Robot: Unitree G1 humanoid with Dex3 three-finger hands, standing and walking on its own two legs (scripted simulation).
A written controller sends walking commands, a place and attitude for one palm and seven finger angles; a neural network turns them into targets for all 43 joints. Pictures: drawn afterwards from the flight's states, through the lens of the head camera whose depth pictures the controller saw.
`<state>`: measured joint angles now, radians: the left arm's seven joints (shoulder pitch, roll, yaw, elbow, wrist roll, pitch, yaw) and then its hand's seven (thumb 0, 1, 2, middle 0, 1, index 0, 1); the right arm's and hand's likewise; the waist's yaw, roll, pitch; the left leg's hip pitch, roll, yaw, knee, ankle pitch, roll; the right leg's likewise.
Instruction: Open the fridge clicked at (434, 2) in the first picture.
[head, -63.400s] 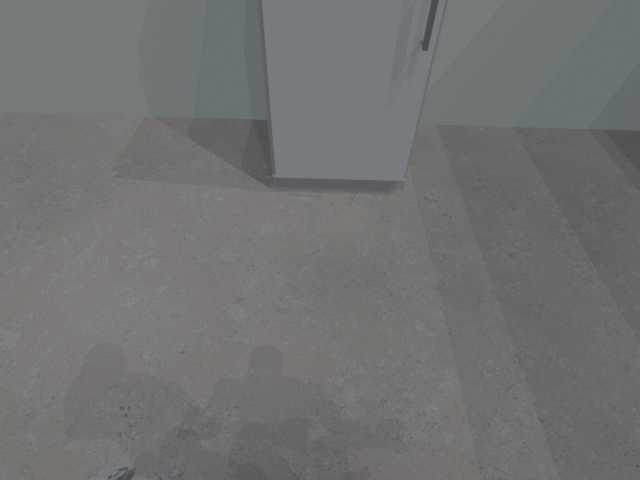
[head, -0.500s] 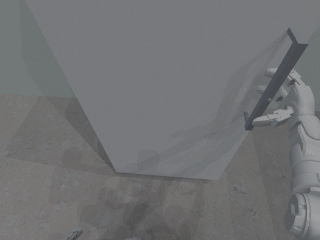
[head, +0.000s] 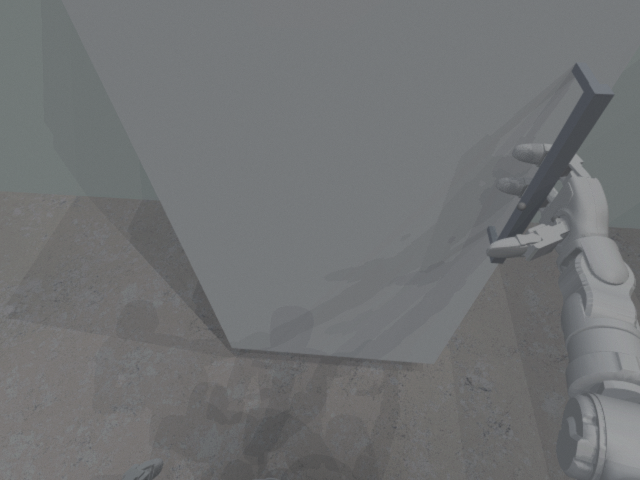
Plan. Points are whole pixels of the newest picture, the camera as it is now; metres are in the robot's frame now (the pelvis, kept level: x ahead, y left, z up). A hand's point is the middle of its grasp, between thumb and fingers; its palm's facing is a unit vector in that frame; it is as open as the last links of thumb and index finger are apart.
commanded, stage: slide the fingers in behind the handle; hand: right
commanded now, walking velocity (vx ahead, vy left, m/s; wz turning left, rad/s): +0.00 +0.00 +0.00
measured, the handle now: (531, 181) +0.50 -0.20 +0.11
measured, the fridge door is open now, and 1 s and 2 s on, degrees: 0 0 0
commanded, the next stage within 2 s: grip the handle and tug to test in 0.50 s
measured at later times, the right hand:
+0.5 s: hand (522, 203) +0.45 -0.18 +0.12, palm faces -0.06 +1.00 +0.01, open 13.9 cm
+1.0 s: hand (522, 202) +0.45 -0.18 +0.12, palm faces -0.06 +1.00 +0.01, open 10.2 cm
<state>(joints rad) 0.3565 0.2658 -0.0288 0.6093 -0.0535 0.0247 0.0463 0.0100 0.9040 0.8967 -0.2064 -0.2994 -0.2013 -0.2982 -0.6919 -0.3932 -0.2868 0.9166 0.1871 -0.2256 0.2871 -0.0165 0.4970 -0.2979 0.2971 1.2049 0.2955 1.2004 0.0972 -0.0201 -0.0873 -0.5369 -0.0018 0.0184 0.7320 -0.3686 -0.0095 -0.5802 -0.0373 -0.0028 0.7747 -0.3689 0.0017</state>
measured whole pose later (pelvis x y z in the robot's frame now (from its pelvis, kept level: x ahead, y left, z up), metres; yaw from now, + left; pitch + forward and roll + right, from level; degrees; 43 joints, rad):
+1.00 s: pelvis +0.00 -0.01 +0.00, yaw +0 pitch +11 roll +2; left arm 0.36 0.26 -0.03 0.61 -0.05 0.02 0.04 0.01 0.90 0.90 -0.21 -0.30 -0.20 -0.30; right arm -0.74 -0.40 -0.29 0.96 0.17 -0.24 0.28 -0.01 -0.05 -0.53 0.36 1.28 0.36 1.28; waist 0.10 -0.02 -0.09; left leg -0.56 0.00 0.02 0.74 -0.37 -0.02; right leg -0.61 -0.03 0.00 0.80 -0.38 -0.01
